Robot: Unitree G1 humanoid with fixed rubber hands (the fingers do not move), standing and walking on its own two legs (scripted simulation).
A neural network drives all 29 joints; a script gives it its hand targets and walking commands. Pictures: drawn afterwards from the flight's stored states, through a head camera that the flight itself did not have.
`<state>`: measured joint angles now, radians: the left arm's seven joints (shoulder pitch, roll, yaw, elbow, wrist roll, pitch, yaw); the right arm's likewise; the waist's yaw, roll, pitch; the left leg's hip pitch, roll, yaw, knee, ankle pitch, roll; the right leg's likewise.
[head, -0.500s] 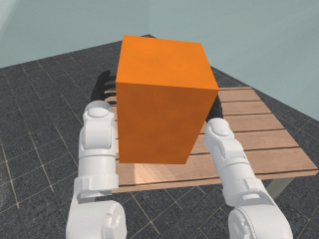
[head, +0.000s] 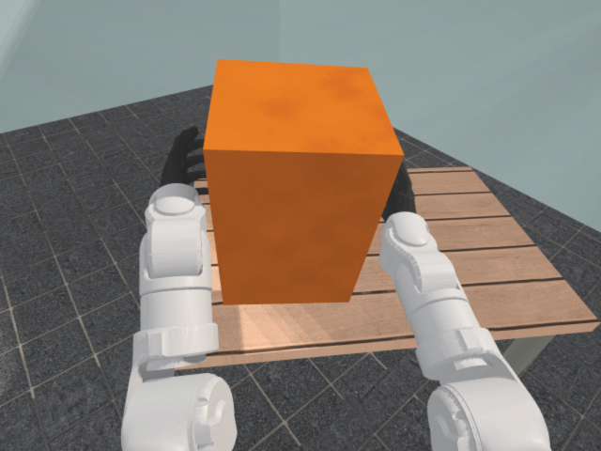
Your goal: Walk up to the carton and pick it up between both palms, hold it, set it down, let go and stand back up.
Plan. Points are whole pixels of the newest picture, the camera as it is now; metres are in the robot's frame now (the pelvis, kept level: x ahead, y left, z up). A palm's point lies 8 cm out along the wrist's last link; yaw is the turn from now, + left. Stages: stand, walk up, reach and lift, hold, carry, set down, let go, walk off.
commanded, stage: reach and lift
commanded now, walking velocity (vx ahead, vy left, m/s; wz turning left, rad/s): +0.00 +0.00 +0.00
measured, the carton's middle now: (290, 194) +0.42 -0.01 +0.16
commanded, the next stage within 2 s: hold in 0.40 s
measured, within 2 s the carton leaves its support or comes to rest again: neither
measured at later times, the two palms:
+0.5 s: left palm (172, 189) +0.37 +0.13 +0.22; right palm (399, 205) +0.36 -0.15 +0.19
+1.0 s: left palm (157, 187) +0.35 +0.14 +0.24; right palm (403, 195) +0.34 -0.14 +0.21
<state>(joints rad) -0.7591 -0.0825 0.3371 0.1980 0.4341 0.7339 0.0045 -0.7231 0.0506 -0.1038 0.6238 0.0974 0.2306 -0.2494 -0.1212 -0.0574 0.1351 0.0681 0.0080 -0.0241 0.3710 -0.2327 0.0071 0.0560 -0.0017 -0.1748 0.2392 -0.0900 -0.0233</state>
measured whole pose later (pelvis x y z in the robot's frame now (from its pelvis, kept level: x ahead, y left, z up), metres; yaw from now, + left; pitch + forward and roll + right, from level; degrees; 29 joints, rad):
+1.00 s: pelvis -0.01 -0.01 +0.00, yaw +0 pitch -15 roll -1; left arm -0.75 -0.07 0.38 0.03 0.46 0.88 -0.07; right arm -0.74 0.05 -0.02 0.47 0.18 0.36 -0.31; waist -0.12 -0.05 0.14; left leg 0.11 0.02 -0.03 0.37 -0.23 -0.01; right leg 0.10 0.01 -0.18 0.25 -0.09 -0.04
